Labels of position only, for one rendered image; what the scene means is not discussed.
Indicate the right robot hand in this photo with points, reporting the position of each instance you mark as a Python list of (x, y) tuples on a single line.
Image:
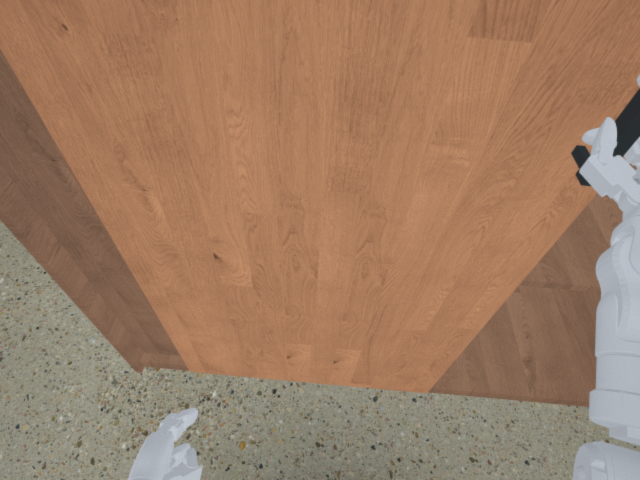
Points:
[(613, 176)]

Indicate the wardrobe door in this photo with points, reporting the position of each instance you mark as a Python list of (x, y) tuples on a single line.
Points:
[(339, 192), (31, 158)]

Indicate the left robot hand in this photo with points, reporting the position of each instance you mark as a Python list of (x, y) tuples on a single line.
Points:
[(158, 460)]

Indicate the right robot upper arm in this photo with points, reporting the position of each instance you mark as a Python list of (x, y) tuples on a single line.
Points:
[(605, 461)]

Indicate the handle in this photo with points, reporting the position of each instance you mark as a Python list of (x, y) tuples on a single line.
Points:
[(628, 131)]

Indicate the robot right forearm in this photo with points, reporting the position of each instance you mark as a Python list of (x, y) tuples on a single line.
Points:
[(615, 403)]

